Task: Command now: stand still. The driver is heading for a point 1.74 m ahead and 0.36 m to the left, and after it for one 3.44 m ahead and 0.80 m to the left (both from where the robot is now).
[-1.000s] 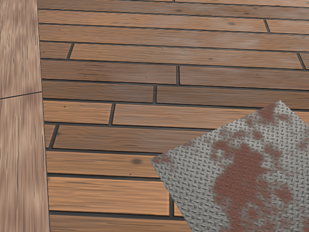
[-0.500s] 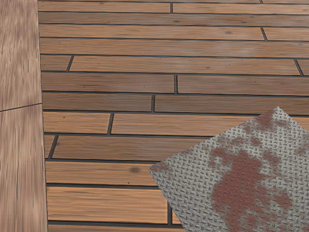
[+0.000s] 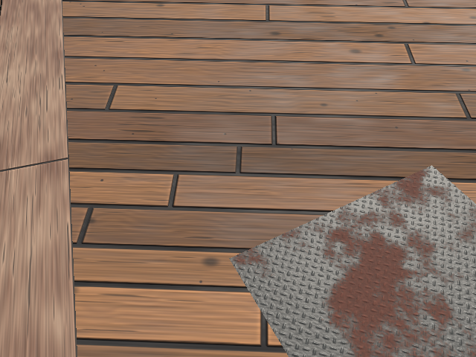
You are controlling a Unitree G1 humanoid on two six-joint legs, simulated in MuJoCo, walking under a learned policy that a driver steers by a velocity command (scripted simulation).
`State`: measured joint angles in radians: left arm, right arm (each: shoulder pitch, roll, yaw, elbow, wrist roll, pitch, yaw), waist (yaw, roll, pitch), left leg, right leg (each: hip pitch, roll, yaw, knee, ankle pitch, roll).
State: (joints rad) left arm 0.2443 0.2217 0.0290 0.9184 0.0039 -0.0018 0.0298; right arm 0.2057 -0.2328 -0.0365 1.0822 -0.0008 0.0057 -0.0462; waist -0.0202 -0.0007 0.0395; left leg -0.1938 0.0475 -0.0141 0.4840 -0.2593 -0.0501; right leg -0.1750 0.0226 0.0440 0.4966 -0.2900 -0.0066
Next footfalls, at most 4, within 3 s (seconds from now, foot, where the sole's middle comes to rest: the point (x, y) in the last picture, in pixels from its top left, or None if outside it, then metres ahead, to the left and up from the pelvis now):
0.84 right None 0.42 -0.10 -0.77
1.40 left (198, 287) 0.73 0.14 -0.77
1.96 right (267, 205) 1.05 -0.09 -0.77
2.52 left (200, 148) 1.34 0.16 -0.77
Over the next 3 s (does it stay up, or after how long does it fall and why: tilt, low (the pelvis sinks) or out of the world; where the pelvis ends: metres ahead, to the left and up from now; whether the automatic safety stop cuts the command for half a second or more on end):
stays up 1.47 0.09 -0.01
